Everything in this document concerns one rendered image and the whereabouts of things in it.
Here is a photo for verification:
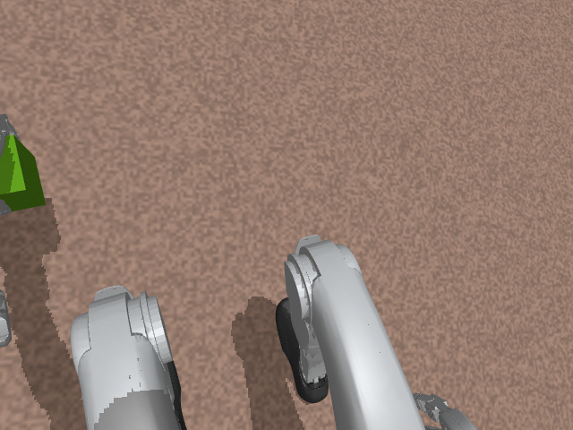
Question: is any cube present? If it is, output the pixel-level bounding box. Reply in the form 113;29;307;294
0;135;46;211

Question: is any right robot foot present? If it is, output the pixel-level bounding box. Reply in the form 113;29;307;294
276;297;329;403

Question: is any right robot hand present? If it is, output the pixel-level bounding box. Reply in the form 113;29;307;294
412;393;477;430

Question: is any left robot hand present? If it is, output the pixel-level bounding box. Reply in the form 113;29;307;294
0;114;21;216

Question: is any left robot foot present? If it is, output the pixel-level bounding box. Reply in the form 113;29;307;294
167;360;187;430

